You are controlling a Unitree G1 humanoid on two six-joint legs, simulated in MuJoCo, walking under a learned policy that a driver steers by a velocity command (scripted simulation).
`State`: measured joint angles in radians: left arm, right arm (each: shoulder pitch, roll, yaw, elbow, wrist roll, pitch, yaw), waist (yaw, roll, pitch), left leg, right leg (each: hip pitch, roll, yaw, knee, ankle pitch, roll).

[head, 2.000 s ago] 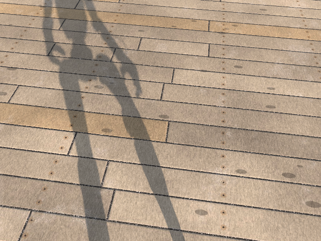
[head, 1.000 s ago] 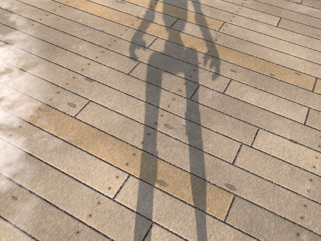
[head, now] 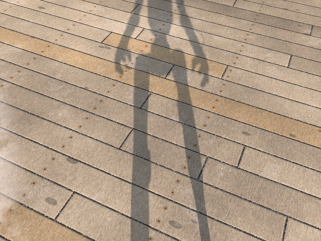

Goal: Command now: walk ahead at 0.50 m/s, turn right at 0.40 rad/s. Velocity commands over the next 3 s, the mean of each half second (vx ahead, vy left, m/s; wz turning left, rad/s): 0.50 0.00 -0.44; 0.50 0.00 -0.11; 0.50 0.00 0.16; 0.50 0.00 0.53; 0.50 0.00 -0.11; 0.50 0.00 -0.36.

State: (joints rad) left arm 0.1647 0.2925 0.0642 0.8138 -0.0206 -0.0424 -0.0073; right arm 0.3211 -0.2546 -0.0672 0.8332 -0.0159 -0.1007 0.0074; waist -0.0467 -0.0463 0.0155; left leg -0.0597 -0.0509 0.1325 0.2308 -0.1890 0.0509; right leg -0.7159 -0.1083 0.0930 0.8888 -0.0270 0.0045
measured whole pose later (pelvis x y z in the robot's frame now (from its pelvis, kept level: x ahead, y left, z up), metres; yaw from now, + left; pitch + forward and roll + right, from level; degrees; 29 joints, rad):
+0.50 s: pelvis +0.28 -0.09 +0.00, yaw -15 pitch +2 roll +0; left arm 0.31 0.25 0.06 0.76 -0.01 -0.06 -0.01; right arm 0.11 -0.30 -0.06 0.75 -0.01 -0.09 0.00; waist 0.04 0.04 0.03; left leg -0.68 0.13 -0.06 0.89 -0.12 -0.04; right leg -0.16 0.11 0.06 0.31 -0.17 -0.10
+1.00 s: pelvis +0.58 -0.10 +0.00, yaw -17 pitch +1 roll +1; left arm 0.20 0.29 0.06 0.74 -0.01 -0.06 0.00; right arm 0.32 -0.25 -0.04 0.84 0.00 -0.09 0.03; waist -0.04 -0.04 0.02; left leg -0.17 -0.07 0.04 0.31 -0.16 0.07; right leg -0.62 -0.10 0.05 0.99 -0.23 0.00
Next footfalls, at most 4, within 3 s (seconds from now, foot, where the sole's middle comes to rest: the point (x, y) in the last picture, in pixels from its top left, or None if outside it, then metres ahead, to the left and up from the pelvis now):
0.22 right None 0.29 -0.16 -0.78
0.74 left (165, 208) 0.64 -0.03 -0.78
1.28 right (227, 164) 0.85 -0.34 -0.78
1.82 left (177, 118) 1.16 -0.12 -0.78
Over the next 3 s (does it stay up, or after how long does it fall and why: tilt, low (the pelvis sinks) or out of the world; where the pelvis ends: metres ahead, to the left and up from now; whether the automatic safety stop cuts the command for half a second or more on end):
stays up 1.69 -0.19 -0.01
